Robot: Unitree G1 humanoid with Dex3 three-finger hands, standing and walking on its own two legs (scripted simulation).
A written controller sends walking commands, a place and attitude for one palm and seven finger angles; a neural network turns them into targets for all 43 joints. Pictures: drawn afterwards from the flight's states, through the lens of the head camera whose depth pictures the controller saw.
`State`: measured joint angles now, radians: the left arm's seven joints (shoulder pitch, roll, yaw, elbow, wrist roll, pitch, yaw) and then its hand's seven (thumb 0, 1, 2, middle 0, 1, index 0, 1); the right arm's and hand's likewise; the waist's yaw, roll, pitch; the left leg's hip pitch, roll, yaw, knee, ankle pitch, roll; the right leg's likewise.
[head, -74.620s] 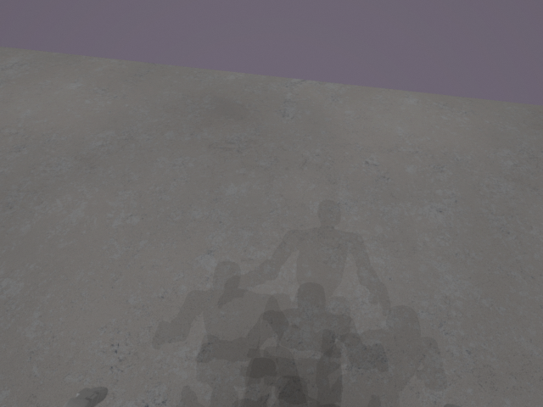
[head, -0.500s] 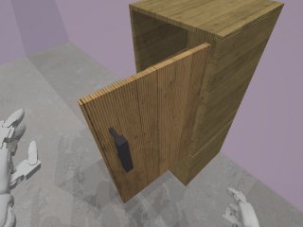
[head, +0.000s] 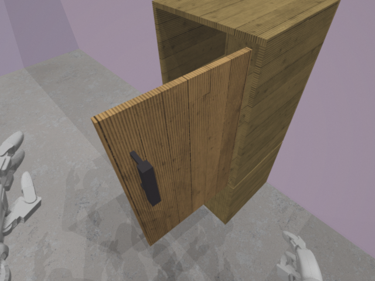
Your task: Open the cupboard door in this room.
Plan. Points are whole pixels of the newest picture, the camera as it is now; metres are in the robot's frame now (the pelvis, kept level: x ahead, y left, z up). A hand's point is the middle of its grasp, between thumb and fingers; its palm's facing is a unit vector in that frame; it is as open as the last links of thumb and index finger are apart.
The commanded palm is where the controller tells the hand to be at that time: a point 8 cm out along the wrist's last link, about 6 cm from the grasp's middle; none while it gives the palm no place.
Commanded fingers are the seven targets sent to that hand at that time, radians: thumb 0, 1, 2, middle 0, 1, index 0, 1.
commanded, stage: step back with the hand held close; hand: left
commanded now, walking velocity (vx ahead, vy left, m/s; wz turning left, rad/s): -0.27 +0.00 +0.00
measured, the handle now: (144, 178) +0.31 +0.13 +0.06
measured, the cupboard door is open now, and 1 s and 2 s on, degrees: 86 86 86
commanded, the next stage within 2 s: stop stepping back and stand still in 0.88 s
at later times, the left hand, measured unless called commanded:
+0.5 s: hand out of the picture +0.11 +0.31 +0.15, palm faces +0.41 -0.75 -0.52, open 7.4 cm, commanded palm +0.04 +0.34 +0.17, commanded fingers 0.00 0.90 0.90 -0.20 -0.30 -0.20 -0.30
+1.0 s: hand out of the picture +0.03 +0.30 +0.17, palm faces +0.37 -0.82 -0.44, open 7.4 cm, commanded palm -0.03 +0.34 +0.17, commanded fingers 0.00 0.90 0.90 -0.20 -0.30 -0.20 -0.30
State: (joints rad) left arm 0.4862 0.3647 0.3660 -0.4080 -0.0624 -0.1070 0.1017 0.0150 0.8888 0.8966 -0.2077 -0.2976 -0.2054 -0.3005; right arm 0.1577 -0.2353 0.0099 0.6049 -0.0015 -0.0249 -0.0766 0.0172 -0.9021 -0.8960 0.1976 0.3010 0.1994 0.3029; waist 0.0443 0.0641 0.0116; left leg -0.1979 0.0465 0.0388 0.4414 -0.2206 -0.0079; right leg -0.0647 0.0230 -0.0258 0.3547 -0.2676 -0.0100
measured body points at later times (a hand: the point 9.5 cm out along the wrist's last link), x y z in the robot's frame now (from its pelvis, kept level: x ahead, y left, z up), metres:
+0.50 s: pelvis -0.09 +0.04 -0.02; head -0.07 +0.05 +0.43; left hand +0.08 +0.35 +0.18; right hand +0.08 -0.19 -0.09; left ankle +0.01 +0.13 -0.74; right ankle -0.07 -0.10 -0.74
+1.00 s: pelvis -0.19 +0.05 -0.01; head -0.16 +0.07 +0.44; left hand +0.00 +0.34 +0.19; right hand -0.01 -0.17 -0.08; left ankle -0.03 +0.13 -0.74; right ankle -0.30 -0.06 -0.74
